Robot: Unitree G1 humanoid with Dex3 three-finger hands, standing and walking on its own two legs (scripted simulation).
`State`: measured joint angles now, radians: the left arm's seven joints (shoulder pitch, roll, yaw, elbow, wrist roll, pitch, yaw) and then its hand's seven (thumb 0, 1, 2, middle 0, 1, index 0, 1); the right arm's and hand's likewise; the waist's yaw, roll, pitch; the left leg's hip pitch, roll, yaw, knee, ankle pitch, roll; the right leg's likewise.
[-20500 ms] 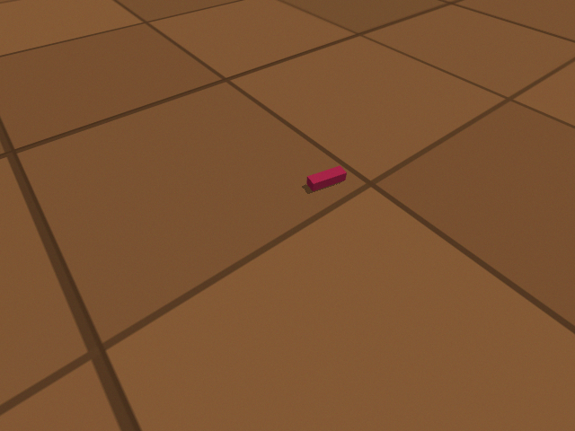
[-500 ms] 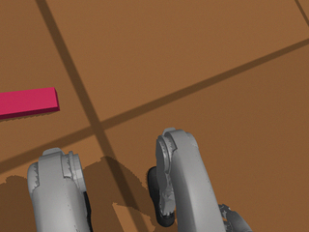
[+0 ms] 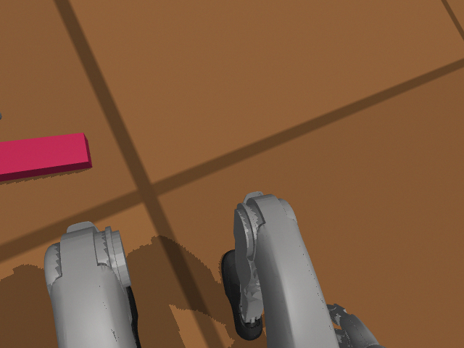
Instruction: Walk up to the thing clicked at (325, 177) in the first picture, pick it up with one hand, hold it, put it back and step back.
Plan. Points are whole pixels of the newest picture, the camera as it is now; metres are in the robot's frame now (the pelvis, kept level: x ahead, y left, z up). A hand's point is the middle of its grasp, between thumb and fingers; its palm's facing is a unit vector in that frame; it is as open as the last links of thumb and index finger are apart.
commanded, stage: rise first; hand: left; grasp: from above
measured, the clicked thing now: (35, 157) +0.48 +0.30 -0.29
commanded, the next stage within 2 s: approach in 0.30 s
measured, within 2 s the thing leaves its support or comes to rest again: neither
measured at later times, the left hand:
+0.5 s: hand out of the picture +0.44 +0.34 -0.16, palm faces -0.44 -0.07 -0.89, open 14.2 cm
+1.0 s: hand (18, 142) +0.47 +0.29 -0.17, palm faces -0.42 -0.06 -0.91, open 14.0 cm
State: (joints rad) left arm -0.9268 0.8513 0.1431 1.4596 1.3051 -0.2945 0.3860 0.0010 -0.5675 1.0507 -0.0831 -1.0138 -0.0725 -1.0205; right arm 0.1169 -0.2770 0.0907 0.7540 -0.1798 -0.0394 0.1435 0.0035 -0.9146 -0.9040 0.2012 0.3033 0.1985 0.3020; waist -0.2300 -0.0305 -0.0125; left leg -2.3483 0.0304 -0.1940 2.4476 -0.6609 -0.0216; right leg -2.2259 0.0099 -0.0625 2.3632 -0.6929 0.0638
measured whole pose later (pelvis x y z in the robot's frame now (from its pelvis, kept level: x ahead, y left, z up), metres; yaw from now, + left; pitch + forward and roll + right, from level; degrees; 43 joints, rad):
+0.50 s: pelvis +0.00 +0.00 +0.00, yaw +0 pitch +31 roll -9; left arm -0.92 0.84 0.13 1.44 1.31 -0.29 0.38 0.00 -0.56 1.05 -0.09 -1.01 -0.08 -1.01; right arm 0.13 -0.27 0.09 0.75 -0.17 -0.04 0.14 0.00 -0.91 -0.90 0.20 0.30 0.20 0.30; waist -0.23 -0.03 -0.02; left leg -2.35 0.03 -0.19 2.45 -0.66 -0.02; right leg -2.23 0.01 -0.06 2.36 -0.69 0.06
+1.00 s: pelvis +0.00 +0.00 +0.00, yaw -1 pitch +32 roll -9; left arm -0.98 0.80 0.15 1.51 1.29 -0.17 0.44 0.00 -0.54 1.04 -0.10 -1.03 -0.09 -1.03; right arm 0.18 -0.29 0.14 0.73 -0.18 -0.07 0.15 0.00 -0.91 -0.90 0.20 0.30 0.20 0.30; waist -0.31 -0.01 0.01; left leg -2.36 0.04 -0.20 2.45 -0.66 -0.03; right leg -2.26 0.03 -0.06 2.37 -0.67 0.06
